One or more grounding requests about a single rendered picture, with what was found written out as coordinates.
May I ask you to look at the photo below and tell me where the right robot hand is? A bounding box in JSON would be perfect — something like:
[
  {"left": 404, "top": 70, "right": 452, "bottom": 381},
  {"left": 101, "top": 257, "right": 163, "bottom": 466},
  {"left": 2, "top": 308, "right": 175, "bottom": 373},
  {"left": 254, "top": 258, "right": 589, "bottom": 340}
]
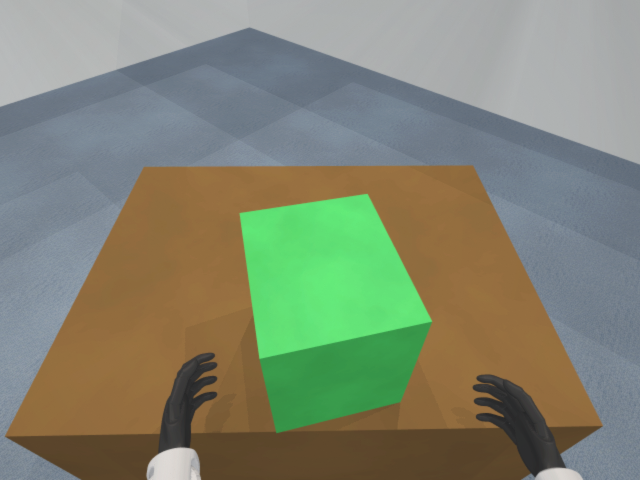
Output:
[{"left": 473, "top": 375, "right": 566, "bottom": 477}]

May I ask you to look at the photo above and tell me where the pedestal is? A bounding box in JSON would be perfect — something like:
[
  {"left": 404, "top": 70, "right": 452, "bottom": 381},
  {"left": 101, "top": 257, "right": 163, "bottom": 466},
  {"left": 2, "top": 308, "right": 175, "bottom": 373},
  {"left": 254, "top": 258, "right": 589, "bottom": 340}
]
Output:
[{"left": 5, "top": 165, "right": 603, "bottom": 480}]

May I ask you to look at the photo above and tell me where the carton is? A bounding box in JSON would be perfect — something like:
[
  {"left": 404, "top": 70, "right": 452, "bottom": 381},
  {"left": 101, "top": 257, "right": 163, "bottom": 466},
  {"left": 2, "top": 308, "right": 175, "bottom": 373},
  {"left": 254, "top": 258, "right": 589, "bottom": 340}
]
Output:
[{"left": 240, "top": 194, "right": 432, "bottom": 433}]

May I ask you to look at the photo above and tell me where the left robot hand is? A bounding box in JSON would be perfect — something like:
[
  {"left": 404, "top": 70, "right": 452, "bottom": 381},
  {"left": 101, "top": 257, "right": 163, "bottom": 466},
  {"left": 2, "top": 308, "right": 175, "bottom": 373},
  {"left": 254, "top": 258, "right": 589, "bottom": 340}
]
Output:
[{"left": 158, "top": 353, "right": 217, "bottom": 454}]

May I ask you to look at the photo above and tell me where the robot left forearm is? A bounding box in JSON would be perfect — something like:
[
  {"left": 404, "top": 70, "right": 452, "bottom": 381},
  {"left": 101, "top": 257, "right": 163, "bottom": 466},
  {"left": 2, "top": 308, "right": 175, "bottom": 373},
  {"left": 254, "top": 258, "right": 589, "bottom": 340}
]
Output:
[{"left": 146, "top": 447, "right": 201, "bottom": 480}]

